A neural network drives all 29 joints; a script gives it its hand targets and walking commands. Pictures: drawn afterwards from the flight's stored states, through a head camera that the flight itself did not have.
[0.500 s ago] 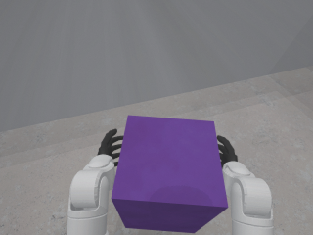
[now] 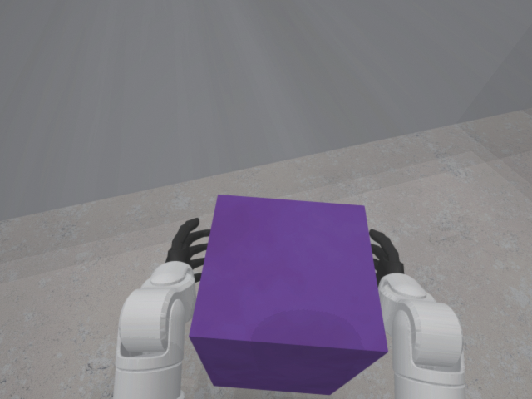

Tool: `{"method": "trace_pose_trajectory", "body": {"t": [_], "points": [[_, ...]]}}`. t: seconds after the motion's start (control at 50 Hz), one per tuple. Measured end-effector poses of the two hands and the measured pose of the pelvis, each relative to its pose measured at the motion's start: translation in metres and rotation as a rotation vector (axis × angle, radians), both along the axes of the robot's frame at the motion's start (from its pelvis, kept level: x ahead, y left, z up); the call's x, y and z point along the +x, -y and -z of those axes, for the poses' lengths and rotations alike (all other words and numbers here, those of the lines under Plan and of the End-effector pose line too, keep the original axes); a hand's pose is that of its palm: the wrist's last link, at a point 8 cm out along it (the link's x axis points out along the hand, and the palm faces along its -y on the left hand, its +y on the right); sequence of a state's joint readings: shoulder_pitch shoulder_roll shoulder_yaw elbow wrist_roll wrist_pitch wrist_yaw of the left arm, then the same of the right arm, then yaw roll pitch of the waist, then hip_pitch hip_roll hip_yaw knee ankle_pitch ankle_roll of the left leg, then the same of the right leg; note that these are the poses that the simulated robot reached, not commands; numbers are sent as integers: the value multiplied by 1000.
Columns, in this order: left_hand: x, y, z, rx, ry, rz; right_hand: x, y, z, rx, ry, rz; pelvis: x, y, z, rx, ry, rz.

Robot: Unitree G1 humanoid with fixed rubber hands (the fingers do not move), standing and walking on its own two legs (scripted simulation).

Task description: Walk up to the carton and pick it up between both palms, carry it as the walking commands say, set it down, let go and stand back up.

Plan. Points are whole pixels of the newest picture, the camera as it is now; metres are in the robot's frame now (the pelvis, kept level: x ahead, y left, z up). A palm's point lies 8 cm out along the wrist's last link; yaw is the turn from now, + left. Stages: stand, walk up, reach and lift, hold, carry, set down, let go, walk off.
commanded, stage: carry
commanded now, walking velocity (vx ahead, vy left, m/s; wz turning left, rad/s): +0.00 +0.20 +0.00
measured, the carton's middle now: (280, 306) +0.24 +0.00 +0.02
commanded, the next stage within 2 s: none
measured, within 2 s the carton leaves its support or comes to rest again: neither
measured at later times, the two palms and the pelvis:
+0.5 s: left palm (178, 271) +0.25 +0.14 +0.09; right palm (388, 283) +0.25 -0.14 +0.08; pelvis +0.00 +0.00 +0.00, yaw +0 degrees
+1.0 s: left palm (181, 271) +0.25 +0.14 +0.09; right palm (391, 284) +0.25 -0.14 +0.08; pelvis +0.00 +0.00 +0.00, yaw +0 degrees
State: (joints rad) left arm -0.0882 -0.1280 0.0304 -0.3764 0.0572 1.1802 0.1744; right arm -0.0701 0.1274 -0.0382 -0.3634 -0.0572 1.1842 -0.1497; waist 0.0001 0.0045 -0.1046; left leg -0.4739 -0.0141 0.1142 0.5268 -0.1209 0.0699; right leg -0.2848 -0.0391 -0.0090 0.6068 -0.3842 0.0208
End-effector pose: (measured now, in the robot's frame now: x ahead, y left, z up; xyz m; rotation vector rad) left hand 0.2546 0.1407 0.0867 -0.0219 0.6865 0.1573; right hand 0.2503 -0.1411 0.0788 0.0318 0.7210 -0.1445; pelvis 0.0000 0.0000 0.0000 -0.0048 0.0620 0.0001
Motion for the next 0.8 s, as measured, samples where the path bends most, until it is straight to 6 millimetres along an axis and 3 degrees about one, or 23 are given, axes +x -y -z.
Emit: {"method": "trace_pose_trajectory", "body": {"t": [0.8], "points": [[-1, -5, -1, -12, 15, 0, -2, -5, -4, -10, 15, 0, -2, -4, 1, -5, 4, 0]]}}
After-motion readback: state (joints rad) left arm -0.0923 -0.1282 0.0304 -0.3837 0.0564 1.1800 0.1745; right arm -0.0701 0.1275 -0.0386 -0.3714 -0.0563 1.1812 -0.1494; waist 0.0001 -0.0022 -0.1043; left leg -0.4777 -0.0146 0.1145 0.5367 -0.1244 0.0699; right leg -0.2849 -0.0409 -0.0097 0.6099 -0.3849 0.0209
